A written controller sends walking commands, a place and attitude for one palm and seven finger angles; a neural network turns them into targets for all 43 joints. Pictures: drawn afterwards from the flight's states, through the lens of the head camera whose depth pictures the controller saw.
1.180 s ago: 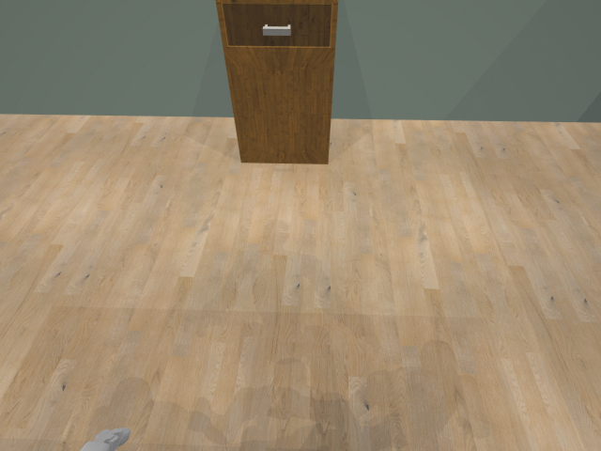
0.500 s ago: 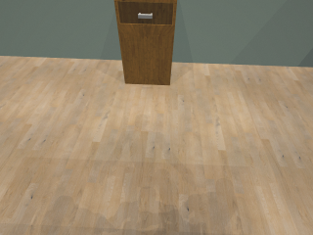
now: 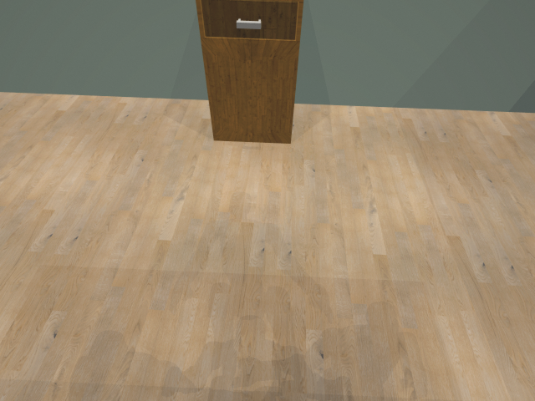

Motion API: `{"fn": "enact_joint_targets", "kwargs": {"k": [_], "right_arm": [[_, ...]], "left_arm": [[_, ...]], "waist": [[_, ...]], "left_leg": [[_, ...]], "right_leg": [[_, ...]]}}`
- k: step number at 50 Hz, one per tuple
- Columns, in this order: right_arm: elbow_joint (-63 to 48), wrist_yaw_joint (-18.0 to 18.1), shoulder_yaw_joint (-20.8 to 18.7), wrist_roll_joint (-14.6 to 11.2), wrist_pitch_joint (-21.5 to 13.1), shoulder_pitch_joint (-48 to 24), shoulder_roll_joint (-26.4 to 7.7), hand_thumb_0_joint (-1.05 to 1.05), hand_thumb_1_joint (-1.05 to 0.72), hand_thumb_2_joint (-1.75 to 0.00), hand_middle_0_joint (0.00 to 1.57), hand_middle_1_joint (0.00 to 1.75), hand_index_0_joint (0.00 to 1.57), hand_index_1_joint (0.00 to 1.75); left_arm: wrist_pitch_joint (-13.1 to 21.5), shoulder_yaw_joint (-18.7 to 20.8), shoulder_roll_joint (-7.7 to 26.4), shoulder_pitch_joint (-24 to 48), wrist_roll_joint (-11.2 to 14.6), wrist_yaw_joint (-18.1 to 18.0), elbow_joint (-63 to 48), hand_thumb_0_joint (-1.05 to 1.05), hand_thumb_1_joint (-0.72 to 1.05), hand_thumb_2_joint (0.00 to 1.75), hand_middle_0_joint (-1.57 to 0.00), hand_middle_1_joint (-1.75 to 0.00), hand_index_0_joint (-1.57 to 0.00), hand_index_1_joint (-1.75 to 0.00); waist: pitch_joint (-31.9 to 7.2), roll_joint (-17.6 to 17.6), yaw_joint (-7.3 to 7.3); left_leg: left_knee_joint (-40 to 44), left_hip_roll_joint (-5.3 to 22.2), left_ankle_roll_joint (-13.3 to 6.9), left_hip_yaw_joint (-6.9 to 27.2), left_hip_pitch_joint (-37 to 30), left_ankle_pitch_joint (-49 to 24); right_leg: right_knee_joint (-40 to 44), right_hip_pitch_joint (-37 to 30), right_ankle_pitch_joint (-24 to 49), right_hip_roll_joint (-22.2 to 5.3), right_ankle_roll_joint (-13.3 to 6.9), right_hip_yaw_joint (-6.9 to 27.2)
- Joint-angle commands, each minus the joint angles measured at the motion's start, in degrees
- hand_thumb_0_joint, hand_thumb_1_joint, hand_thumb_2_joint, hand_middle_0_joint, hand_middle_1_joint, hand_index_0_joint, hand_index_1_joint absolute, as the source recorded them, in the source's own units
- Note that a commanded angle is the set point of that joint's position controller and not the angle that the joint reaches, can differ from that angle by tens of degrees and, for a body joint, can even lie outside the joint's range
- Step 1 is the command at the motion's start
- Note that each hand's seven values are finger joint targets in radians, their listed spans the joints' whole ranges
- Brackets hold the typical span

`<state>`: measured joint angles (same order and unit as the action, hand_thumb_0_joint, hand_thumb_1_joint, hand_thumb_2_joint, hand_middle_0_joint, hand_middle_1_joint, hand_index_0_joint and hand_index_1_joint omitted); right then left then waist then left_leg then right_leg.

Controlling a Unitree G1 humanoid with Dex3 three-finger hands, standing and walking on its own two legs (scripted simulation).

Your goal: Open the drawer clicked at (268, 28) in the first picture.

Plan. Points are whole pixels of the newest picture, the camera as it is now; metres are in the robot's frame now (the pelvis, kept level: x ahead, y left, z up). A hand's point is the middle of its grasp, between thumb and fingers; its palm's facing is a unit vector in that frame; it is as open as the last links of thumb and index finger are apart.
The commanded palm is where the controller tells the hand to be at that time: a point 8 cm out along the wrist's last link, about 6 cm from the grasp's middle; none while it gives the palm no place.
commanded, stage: look at it before walking up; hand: left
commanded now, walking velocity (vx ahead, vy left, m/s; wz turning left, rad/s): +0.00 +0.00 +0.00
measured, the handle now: (249, 22) +1.63 +0.19 -0.07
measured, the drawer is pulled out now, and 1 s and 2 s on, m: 0.00 0.00 0.00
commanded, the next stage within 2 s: walk to a spot facing it in 0.26 s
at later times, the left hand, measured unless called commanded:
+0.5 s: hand out of the picture +0.07 +0.23 -0.16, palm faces -0.02 -0.95 -0.31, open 7.4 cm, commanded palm none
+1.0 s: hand (198, 331) +0.28 +0.16 -0.18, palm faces -0.11 -0.98 -0.18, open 7.4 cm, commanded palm none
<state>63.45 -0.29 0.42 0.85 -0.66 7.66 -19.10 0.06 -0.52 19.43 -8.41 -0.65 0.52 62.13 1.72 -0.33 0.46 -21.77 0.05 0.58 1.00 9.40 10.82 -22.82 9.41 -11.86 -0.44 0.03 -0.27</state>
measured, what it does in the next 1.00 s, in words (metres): walks ahead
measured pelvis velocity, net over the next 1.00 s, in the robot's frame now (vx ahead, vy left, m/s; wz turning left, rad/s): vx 0.17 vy -0.01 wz -0.06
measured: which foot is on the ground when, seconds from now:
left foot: down 0.00-1.00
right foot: down 0.00-0.68, up 0.70-1.00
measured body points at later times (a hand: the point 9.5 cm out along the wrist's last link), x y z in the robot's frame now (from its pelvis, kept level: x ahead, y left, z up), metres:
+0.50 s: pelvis +0.02 +0.00 +0.00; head +0.01 +0.00 +0.45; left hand +0.07 +0.28 -0.14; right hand +0.08 -0.28 -0.14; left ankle +0.01 +0.13 -0.74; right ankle +0.01 -0.12 -0.74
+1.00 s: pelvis +0.17 -0.01 -0.02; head +0.22 -0.03 +0.43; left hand +0.29 +0.21 -0.17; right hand -0.01 -0.19 -0.15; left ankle +0.01 +0.13 -0.74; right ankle +0.29 -0.13 -0.73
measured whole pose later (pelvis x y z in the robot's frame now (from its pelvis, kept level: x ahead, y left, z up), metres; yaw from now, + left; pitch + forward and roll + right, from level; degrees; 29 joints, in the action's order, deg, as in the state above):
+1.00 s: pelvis +0.17 -0.01 -0.02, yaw -3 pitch +0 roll +1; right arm 70.2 1.5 -0.4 1.6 -3.8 32.0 -6.1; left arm 0.8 2.4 10.7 -7.1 -0.9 2.3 57.5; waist 5.8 0.3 -3.1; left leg -16.8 2.3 2.0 -4.6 -7.5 24.0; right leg -40.1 31.0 -13.2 -3.7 -2.2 -6.6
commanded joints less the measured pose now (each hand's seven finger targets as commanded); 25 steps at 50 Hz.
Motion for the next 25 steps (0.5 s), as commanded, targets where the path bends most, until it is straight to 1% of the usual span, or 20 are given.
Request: {"fn": "enact_joint_targets", "kwargs": {"k": [1,6,10,12,15,16,17,18,19,20,21,22,23,24,25], "right_arm": [[-3.8,1.0,-2.5,-0.4,-1.4,-2.6,-11.8,0.00,-0.90,-0.90,0.20,0.30,0.20,0.30],[-3.7,1.0,-2.4,-0.5,-1.5,-2.7,-11.9,0.00,-0.90,-0.90,0.20,0.30,0.20,0.30],[-3.5,1.0,-2.4,-0.5,-1.4,-3.1,-11.9,0.00,-0.90,-0.90,0.20,0.30,0.20,0.30],[-3.6,1.0,-2.4,-0.5,-1.4,-3.1,-12.0,0.00,-0.90,-0.90,0.20,0.30,0.20,0.30],[-3.6,1.0,-2.4,-0.4,-1.4,-3.2,-12.0,0.00,-0.90,-0.90,0.20,0.30,0.20,0.30],[-3.7,1.0,-2.4,-0.5,-1.3,-3.2,-12.0,0.00,-0.90,-0.90,0.20,0.30,0.20,0.30],[-3.6,1.0,-2.4,-0.4,-1.4,-3.1,-12.0,0.00,-0.90,-0.90,0.20,0.30,0.20,0.30],[-3.5,1.0,-2.3,-0.5,-1.4,-3.2,-12.0,0.00,-0.90,-0.90,0.20,0.30,0.20,0.30],[-2.6,0.9,-1.2,-0.2,-1.0,-1.4,-7.3,0.00,-0.90,-0.90,0.20,0.30,0.20,0.30],[-1.8,0.7,-0.5,0.0,-0.3,0.8,-4.4,0.00,-0.90,-0.90,0.20,0.30,0.20,0.30],[-1.8,0.6,-0.6,0.2,0.1,1.9,-4.1,0.00,-0.90,-0.90,0.20,0.30,0.20,0.30],[-1.8,0.5,-0.8,0.4,0.3,2.6,-4.3,0.00,-0.90,-0.90,0.20,0.30,0.20,0.30],[-2.0,0.4,-1.0,0.6,0.4,2.6,-4.3,0.00,-0.90,-0.90,0.20,0.30,0.20,0.30],[-2.3,0.3,-1.1,0.7,0.5,3.0,-4.1,0.00,-0.90,-0.90,0.20,0.30,0.20,0.30],[-2.6,0.2,-1.2,0.7,0.4,3.3,-3.8,0.00,-0.90,-0.90,0.20,0.30,0.20,0.30]], "left_arm": [[1.3,2.3,11.6,2.1,-0.1,-1.0,-3.4,0.00,0.90,0.90,-0.20,-0.30,-0.20,-0.30],[1.4,2.2,11.8,1.9,0.0,-1.1,-3.2,0.00,0.90,0.90,-0.20,-0.30,-0.20,-0.30],[1.3,2.2,11.7,1.9,0.0,-1.1,-3.1,0.00,0.90,0.90,-0.20,-0.30,-0.20,-0.30],[1.3,2.2,11.8,1.9,-0.1,-1.1,-3.2,0.00,0.90,0.90,-0.20,-0.30,-0.20,-0.30],[1.3,2.2,11.7,1.9,-0.1,-1.1,-3.1,0.00,0.90,0.90,-0.20,-0.30,-0.20,-0.30],[1.3,2.2,11.8,2.1,-0.1,-1.1,-3.2,0.00,0.90,0.90,-0.20,-0.30,-0.20,-0.30],[1.3,2.2,11.8,2.0,-0.1,-1.1,-3.2,0.00,0.90,0.90,-0.20,-0.30,-0.20,-0.30],[1.3,2.2,11.8,2.0,-0.1,-1.1,-3.2,0.00,0.90,0.90,-0.20,-0.30,-0.20,-0.30],[0.8,1.3,7.0,-0.3,0.1,-1.3,-2.0,0.00,0.90,0.90,-0.20,-0.30,-0.20,-0.30],[0.2,0.6,4.4,-2.3,-0.1,-1.4,-1.3,0.00,0.90,0.90,-0.20,-0.30,-0.20,-0.30],[-0.1,0.7,4.4,-3.7,-0.4,-1.2,-0.9,0.00,0.90,0.90,-0.20,-0.30,-0.20,-0.30],[-0.4,0.9,4.9,-4.3,-0.5,-0.8,-1.0,0.00,0.90,0.90,-0.20,-0.30,-0.20,-0.30],[-0.5,1.3,5.3,-5.0,-0.7,-0.6,-1.2,0.00,0.90,0.90,-0.20,-0.30,-0.20,-0.30],[-0.6,1.6,5.7,-5.8,-0.8,-0.4,-1.5,0.00,0.90,0.90,-0.20,-0.30,-0.20,-0.30],[-0.5,2.0,6.0,-6.9,-0.8,-0.2,-1.6,0.00,0.90,0.90,-0.20,-0.30,-0.20,-0.30]], "waist": [[-3.6,0.0,-0.17],[-4.5,0.4,-0.21],[-3.2,0.4,-0.17],[-3.6,0.0,-0.23],[-3.3,0.5,-0.18],[-2.8,0.1,-0.23],[-3.4,0.6,-0.19],[-3.6,0.3,-0.12],[-5.0,0.1,-0.19],[-4.3,-0.4,-0.22],[-2.9,-1.4,0.07],[-1.0,-2.3,0.00],[1.5,-2.7,0.22],[3.5,-3.9,0.49],[4.6,-5.5,0.70]], "left_leg": [[3.3,6.7,-2.3,5.7,-1.0,-6.3],[3.2,6.8,-2.2,5.3,-1.9,-8.5],[3.8,6.8,-2.1,5.2,-1.8,-7.3],[3.7,6.8,-2.1,5.2,-2.1,-7.6],[3.9,6.8,-2.1,5.2,-2.1,-7.5],[4.0,6.8,-2.1,5.3,-1.8,-7.2],[4.0,6.8,-2.1,5.2,-2.0,-7.8],[4.0,6.9,-2.1,5.2,-2.3,-8.1],[3.5,6.7,-1.5,4.3,-3.0,-5.9],[2.8,6.1,-1.0,3.6,-2.1,0.0],[2.2,5.5,-1.2,3.3,-0.6,7.3],[2.0,4.7,-1.3,3.0,1.9,13.4],[1.5,4.1,-1.4,2.8,4.3,17.7],[0.0,3.5,-1.5,2.3,6.8,19.6],[-2.7,2.6,-1.4,1.1,8.9,19.6]], "right_leg": [[4.4,-0.4,4.0,-6.4,-1.8,5.8],[4.2,-1.5,7.0,-6.7,-1.9,5.7],[4.8,-0.9,5.9,-6.7,-1.7,5.7],[4.7,-1.0,6.2,-6.6,-1.8,5.8],[5.0,-1.0,6.1,-6.6,-1.7,5.9],[5.1,-0.8,5.7,-6.5,-1.8,5.8],[4.8,-1.3,6.3,-6.6,-1.7,5.7],[4.8,-1.5,6.7,-6.7,-1.7,5.7],[5.0,-1.9,4.0,-6.7,-1.1,5.4],[4.6,-1.2,-3.3,-6.1,-0.7,5.4],[5.1,0.2,-11.0,-5.9,-1.0,6.2],[5.9,1.7,-16.8,-5.8,-1.5,7.4],[6.5,3.2,-21.0,-6.0,-2.1,8.6],[7.1,3.9,-23.9,-6.3,-2.8,10.0],[7.8,3.6,-25.8,-7.1,-3.8,11.6]]}}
